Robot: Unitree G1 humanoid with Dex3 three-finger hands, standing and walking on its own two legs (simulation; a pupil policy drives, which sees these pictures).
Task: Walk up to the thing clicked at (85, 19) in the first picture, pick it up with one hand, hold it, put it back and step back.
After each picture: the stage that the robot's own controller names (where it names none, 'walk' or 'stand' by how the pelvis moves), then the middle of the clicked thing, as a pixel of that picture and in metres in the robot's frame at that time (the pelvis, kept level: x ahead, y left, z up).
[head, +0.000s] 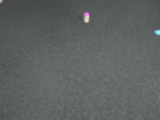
stand; (86, 17) +2.02 -0.09 -0.72
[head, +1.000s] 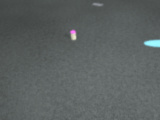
walk; (73, 35) +1.86 +0.21 -0.70
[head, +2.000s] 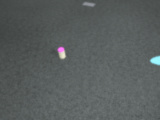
walk; (61, 53) +1.28 +0.32 -0.71
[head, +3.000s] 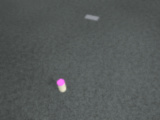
walk; (61, 85) +0.84 +0.25 -0.72
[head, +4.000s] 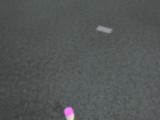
walk; (69, 114) +0.56 +0.19 -0.71
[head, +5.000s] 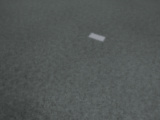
stand; out of the picture +0.44 +0.17 -0.70
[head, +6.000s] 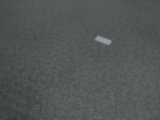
stand; out of the picture +0.39 +0.15 -0.72
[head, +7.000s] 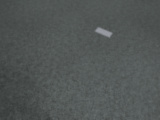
walk; out of the picture +0.38 +0.15 -0.71
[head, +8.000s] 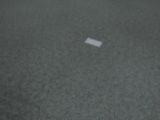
stand; out of the picture +0.34 +0.20 -0.72
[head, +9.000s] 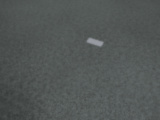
stand; out of the picture +0.33 +0.20 -0.73
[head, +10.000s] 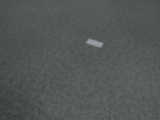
stand; out of the picture +0.33 +0.20 -0.73
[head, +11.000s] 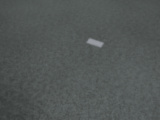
stand; out of the picture +0.33 +0.20 -0.73
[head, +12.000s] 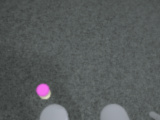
go down; (44, 91) +0.39 +0.19 -0.47
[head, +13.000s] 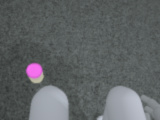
go down; (35, 73) +0.42 +0.21 -0.32
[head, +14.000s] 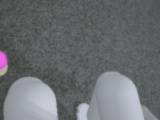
close in; out of the picture +0.41 +0.24 -0.24
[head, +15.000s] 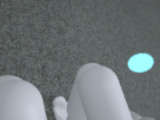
close; out of the picture +0.41 +0.26 -0.22
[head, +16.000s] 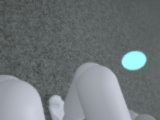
close; out of the picture +0.40 +0.26 -0.22
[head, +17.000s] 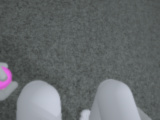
lift; (0, 83) +0.32 +0.26 -0.15
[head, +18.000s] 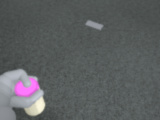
lift; (31, 97) +0.32 +0.18 +0.01
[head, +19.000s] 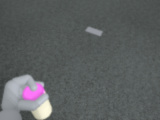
hold; (38, 101) +0.31 +0.16 -0.02
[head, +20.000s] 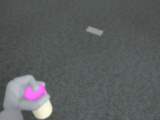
hold; (39, 101) +0.31 +0.16 -0.02
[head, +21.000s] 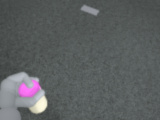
crouch; (34, 97) +0.33 +0.17 -0.07
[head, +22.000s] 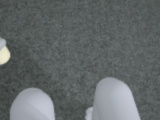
lower; out of the picture +0.47 +0.24 -0.10
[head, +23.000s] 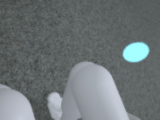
lower; out of the picture +0.43 +0.28 -0.23
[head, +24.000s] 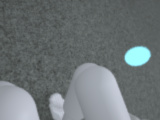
lower; out of the picture +0.42 +0.28 -0.23
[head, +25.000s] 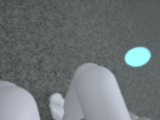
lower; out of the picture +0.42 +0.27 -0.24
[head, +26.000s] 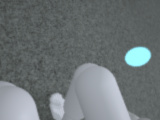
lower; out of the picture +0.42 +0.27 -0.24
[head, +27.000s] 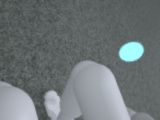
open; out of the picture +0.41 +0.25 -0.24
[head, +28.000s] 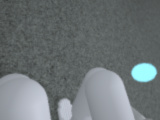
stand; out of the picture +0.41 +0.25 -0.24
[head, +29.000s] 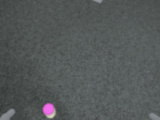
stand; (49, 111) +0.38 +0.18 -0.57
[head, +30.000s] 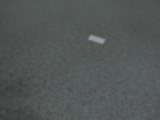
stand; out of the picture +0.36 +0.18 -0.66
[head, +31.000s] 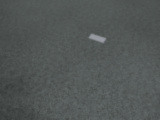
stand; out of the picture +0.36 +0.18 -0.67
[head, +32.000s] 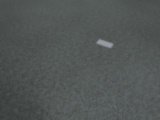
stand; out of the picture +0.39 +0.17 -0.72
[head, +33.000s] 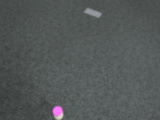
walk; (58, 113) +0.42 +0.15 -0.71
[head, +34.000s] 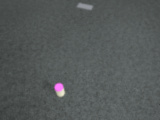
walk; (59, 90) +0.65 +0.22 -0.69
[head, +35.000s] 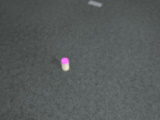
stand; (65, 64) +0.98 +0.18 -0.69
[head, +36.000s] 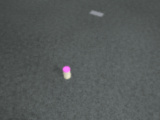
stand; (66, 72) +0.97 +0.17 -0.72
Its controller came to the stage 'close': yes
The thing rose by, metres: 0.70
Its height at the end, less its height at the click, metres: +0.00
